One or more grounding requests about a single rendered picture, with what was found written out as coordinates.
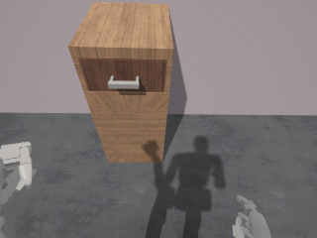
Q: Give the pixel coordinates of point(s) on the handle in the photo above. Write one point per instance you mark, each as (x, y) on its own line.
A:
(123, 84)

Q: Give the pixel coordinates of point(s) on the drawer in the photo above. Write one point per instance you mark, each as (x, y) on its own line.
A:
(98, 72)

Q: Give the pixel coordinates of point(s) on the right robot hand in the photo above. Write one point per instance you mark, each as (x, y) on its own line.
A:
(255, 225)

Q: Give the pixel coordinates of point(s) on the left robot hand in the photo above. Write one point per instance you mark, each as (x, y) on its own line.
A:
(15, 159)

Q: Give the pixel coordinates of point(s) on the cabinet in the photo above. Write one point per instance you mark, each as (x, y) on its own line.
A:
(130, 124)

